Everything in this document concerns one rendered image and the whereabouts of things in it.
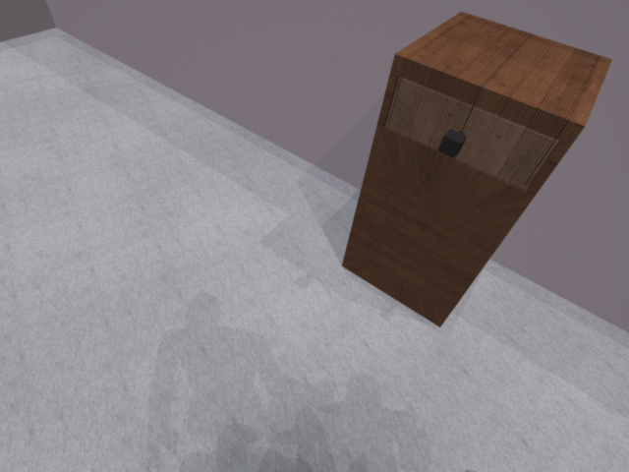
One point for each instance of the cabinet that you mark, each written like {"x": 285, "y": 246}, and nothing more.
{"x": 426, "y": 224}

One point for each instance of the drawer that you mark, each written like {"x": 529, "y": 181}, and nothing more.
{"x": 497, "y": 146}

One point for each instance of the handle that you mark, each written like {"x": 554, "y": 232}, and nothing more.
{"x": 452, "y": 143}

